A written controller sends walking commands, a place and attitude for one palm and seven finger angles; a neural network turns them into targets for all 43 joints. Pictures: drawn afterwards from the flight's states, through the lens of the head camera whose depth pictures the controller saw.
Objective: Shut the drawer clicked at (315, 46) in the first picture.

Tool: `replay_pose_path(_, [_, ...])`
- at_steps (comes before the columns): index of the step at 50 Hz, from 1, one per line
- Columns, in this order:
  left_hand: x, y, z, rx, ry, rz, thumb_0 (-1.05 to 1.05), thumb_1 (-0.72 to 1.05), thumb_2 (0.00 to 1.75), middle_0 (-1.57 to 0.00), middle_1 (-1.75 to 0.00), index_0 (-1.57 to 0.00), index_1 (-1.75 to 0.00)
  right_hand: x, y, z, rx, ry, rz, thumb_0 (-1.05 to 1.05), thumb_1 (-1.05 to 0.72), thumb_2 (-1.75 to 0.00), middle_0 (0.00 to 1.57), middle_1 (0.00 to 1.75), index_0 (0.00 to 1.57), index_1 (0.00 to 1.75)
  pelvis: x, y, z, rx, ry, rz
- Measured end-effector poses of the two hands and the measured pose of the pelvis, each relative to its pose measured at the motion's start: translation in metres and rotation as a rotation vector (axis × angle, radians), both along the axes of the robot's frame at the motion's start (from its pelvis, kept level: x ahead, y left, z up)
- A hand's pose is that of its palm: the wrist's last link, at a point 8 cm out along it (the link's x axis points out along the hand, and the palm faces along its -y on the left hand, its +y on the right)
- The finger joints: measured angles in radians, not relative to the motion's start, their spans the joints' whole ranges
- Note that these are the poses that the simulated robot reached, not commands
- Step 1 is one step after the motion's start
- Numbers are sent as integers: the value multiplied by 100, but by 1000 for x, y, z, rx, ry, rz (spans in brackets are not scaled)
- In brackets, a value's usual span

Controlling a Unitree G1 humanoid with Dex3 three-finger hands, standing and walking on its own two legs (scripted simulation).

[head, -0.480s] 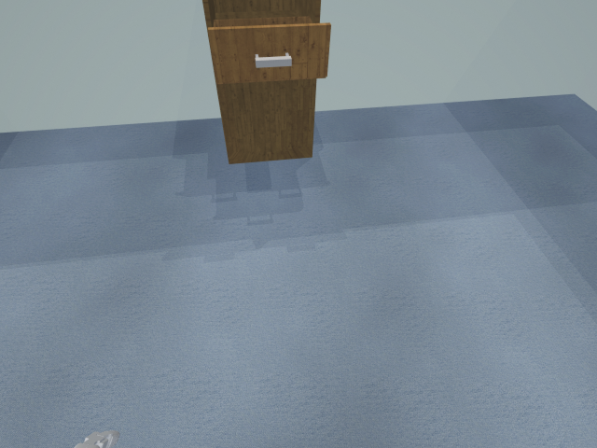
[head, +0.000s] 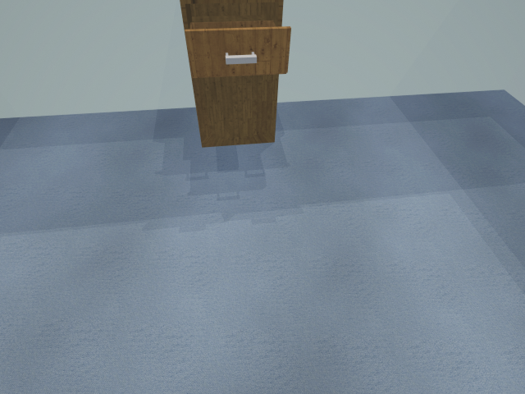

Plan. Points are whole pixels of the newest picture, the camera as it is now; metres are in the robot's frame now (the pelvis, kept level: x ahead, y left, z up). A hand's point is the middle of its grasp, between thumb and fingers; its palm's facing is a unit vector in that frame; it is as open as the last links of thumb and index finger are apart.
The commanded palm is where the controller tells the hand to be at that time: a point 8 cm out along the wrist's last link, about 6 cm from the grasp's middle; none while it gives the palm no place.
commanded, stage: stand and wait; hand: left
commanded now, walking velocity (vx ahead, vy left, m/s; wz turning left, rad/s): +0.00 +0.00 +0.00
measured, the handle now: (240, 56) +1.30 +0.16 -0.08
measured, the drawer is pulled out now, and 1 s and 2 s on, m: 0.30 0.30 0.30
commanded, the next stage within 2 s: look at it before walking up in 0.34 s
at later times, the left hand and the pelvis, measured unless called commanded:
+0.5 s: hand out of the picture +0.06 +0.24 -0.15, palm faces -0.03 -0.94 -0.34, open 7.4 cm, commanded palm none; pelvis -0.02 -0.01 +0.00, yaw +0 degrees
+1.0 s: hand out of the picture +0.05 +0.24 -0.15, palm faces -0.04 -0.94 -0.33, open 7.4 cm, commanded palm none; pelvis -0.02 -0.01 +0.00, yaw -1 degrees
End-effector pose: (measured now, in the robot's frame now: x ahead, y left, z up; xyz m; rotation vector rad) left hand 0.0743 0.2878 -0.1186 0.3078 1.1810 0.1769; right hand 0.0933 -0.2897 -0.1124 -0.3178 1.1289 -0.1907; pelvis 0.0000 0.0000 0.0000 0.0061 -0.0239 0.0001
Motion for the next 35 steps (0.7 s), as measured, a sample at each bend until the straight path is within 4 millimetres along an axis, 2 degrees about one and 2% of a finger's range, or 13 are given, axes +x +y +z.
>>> replay_pose_path(6, [-13, 2, 1, 10, 27, 10, 1, 90, 90, -20, -30, -20, -30, -21, -7, -3, -5, 46, -19, 0, -90, -90, 21, 30, 20, 30, -5, -3, 1, 0, -7, 0])
replay_pose_path(13, [-19, 1, 3, 15, 30, 6, 1, 90, 90, -20, -30, -20, -30, -36, -10, -4, 1, 67, -30, 0, -90, -90, 21, 30, 20, 30, -11, -5, 2, 0, -11, -2])
replay_pose_path(35, [-22, -9, 4, 2, 17, -10, 1, 90, 90, -20, -30, -20, -30, -50, -10, -5, 15, 73, -34, 0, -90, -90, 21, 30, 20, 30, -21, -9, 4, 0, -9, -6])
